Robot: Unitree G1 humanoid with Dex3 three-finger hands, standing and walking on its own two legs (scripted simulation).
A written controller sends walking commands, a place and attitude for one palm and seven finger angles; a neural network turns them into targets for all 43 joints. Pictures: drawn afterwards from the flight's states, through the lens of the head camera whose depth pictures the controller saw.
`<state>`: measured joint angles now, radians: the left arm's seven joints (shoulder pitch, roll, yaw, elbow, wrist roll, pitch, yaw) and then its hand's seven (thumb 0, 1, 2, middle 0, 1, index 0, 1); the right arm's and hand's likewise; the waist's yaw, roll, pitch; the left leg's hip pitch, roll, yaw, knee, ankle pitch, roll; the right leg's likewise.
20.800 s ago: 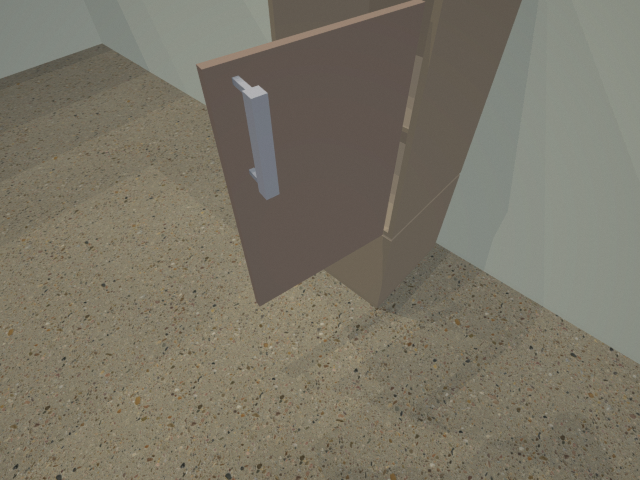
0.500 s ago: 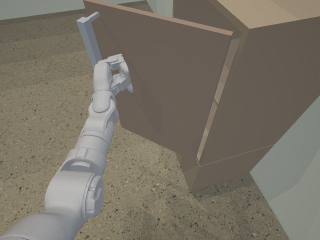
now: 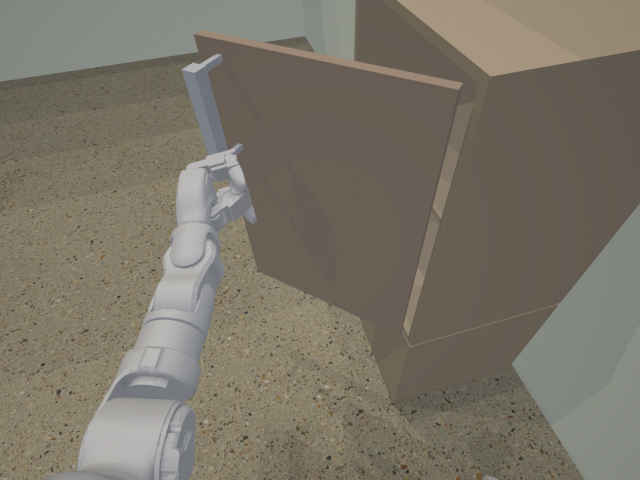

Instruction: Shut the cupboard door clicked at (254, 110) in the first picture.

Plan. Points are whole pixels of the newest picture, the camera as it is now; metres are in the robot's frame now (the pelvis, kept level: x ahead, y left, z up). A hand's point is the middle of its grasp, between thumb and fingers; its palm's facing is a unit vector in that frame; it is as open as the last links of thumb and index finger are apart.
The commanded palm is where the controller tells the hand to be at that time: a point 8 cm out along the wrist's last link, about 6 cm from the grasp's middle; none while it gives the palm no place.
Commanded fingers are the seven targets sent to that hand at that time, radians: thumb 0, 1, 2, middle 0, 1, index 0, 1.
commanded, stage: draw the hand back to the body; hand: left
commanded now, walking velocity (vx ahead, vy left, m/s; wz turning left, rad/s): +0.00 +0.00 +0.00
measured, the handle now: (218, 115) +0.63 +0.17 +0.14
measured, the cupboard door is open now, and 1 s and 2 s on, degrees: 45 45 45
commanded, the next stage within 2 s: step back with the hand held close in 1.32 s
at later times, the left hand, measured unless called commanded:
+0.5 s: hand (132, 298) +0.27 +0.19 +0.16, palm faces +0.19 -0.96 -0.22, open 3.3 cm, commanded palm +0.23 +0.24 +0.17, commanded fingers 0.00 0.90 0.90 -0.78 -0.93 -0.78 -0.93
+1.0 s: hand out of the picture +0.18 +0.30 +0.17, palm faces +0.47 -0.76 -0.44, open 6.6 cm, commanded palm +0.13 +0.33 +0.18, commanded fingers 0.00 0.90 0.90 -0.20 -0.30 -0.20 -0.30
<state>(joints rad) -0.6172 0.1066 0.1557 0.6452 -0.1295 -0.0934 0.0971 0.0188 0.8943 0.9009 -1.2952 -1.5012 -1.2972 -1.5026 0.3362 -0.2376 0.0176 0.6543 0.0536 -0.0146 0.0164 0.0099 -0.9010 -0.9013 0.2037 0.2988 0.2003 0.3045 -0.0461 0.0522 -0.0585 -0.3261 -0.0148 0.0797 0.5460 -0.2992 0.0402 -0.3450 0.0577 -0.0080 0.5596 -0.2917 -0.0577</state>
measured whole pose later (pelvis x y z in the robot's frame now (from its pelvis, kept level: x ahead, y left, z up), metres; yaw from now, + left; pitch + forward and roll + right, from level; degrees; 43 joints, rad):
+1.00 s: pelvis +0.01 +0.02 +0.01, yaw +3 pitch -3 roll -1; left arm 0.51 0.37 0.36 -0.39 -0.09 -0.09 0.10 0.02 0.89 0.90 -0.36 -0.47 -0.36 -0.47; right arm 0.21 -0.25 0.00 0.62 0.03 -0.01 -0.05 0.01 -0.90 -0.90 0.20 0.30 0.20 0.30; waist 0.06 0.09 0.00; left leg -0.10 -0.04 0.04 0.41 -0.26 0.06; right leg -0.08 0.03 -0.04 0.37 -0.24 -0.03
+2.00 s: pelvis -0.04 +0.05 +0.00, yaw +0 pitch +1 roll -1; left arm 0.56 0.44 0.44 -0.49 -0.06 -0.17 0.12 0.02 0.88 0.90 -0.21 -0.30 -0.21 -0.31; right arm 0.20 -0.25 -0.02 0.52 0.03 0.04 -0.08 0.01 -0.90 -0.90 0.20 0.30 0.20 0.30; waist 0.01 0.02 0.00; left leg -0.35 -0.05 0.09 0.59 -0.27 0.11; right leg -0.35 0.02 0.00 0.56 -0.24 0.01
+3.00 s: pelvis -0.19 +0.03 -0.01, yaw -2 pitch +6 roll -5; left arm 0.46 0.43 0.44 -0.58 -0.07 -0.28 0.12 0.02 0.89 0.90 -0.20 -0.30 -0.20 -0.30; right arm 0.10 -0.15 0.01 0.63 -0.01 -0.12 -0.04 0.01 -0.90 -0.90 0.21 0.30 0.20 0.31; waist 0.06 -0.01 0.00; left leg -0.59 0.07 0.14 0.39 0.09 0.09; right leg -0.07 0.06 0.01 0.34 -0.38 0.01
